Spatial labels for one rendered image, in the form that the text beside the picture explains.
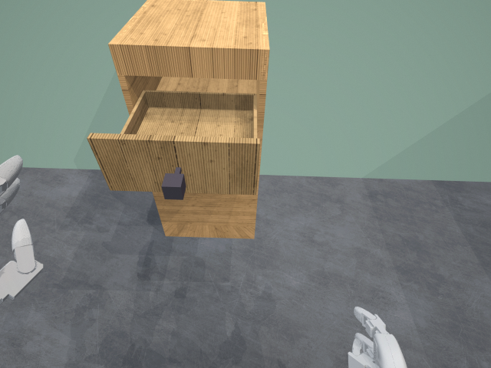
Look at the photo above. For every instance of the drawer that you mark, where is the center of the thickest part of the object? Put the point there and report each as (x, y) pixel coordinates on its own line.
(211, 136)

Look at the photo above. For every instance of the cabinet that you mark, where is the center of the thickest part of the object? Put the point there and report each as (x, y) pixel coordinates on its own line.
(198, 46)

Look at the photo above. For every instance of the right robot hand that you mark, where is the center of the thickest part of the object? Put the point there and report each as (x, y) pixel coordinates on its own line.
(384, 352)

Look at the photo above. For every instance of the left robot hand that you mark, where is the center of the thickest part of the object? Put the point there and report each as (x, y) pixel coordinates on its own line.
(16, 276)

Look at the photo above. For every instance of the handle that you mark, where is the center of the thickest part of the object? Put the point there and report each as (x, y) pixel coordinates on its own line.
(174, 185)

